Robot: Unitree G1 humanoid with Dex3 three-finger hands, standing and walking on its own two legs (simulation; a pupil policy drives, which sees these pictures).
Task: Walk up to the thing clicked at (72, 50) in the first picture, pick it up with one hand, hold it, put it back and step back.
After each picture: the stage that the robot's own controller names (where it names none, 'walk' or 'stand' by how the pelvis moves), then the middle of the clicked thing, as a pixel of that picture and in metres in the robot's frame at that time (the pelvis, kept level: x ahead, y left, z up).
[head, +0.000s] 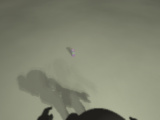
stand; (72, 51) +1.26 +0.37 -0.66
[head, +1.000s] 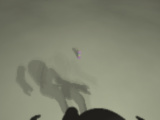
walk; (79, 53) +1.17 +0.17 -0.63
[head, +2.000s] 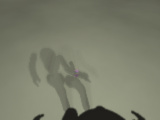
walk; (76, 71) +0.75 +0.18 -0.64
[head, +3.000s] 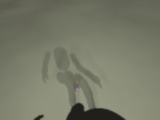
walk; (76, 86) +0.51 +0.23 -0.63
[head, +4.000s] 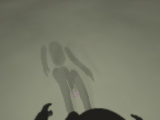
stand; (74, 92) +0.42 +0.19 -0.65
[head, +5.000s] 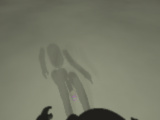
stand; (73, 95) +0.39 +0.20 -0.66
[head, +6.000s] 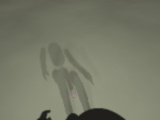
stand; (73, 93) +0.42 +0.20 -0.66
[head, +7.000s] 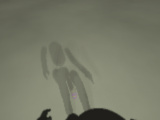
stand; (73, 93) +0.41 +0.20 -0.66
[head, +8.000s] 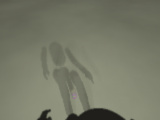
stand; (73, 93) +0.41 +0.20 -0.66
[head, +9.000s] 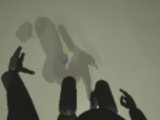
go down; (64, 60) +0.47 +0.22 -0.37
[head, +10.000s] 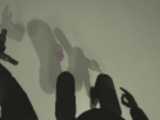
go down; (59, 53) +0.48 +0.25 -0.27
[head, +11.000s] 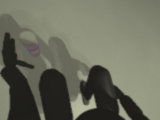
close in; (32, 46) +0.46 +0.30 -0.16
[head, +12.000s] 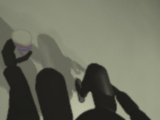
close; (24, 45) +0.45 +0.30 -0.16
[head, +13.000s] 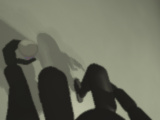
lift; (29, 52) +0.40 +0.28 -0.16
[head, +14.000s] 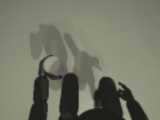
lift; (58, 68) +0.31 +0.22 +0.00
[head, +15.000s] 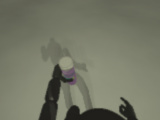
hold; (69, 73) +0.31 +0.14 +0.07
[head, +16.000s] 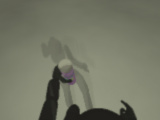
hold; (68, 74) +0.31 +0.15 +0.04
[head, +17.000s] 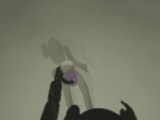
crouch; (70, 75) +0.31 +0.14 +0.03
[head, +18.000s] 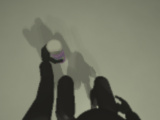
crouch; (58, 54) +0.44 +0.19 -0.04
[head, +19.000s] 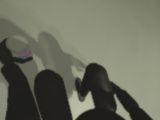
lower; (23, 51) +0.41 +0.29 -0.16
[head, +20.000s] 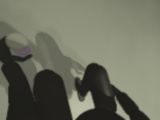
lower; (22, 49) +0.42 +0.30 -0.16
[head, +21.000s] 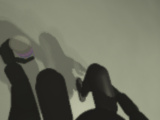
lower; (25, 51) +0.41 +0.30 -0.16
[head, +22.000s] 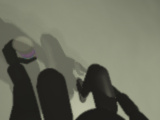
lower; (28, 52) +0.41 +0.29 -0.15
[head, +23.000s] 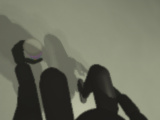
loosen; (35, 53) +0.40 +0.27 -0.15
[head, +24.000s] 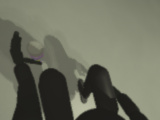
withdraw; (36, 54) +0.41 +0.26 -0.17
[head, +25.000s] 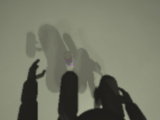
walk; (69, 59) +0.45 +0.20 -0.27
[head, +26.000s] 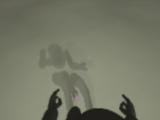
stand; (75, 96) +0.36 +0.15 -0.59
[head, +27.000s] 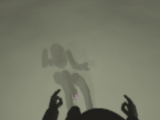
stand; (75, 94) +0.38 +0.17 -0.60
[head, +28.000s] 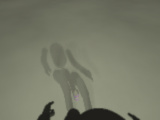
stand; (76, 95) +0.38 +0.15 -0.63
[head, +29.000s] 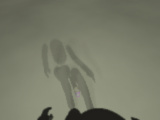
walk; (77, 92) +0.39 +0.15 -0.65
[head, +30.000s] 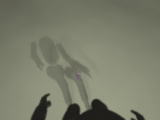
walk; (78, 74) +0.59 +0.12 -0.64
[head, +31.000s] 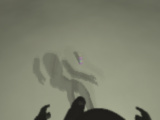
walk; (80, 59) +0.92 +0.21 -0.63
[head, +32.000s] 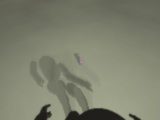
stand; (80, 60) +1.00 +0.16 -0.65
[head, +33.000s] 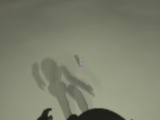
stand; (80, 61) +1.01 +0.17 -0.66
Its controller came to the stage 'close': yes
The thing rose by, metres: 0.68
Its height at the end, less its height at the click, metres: +0.00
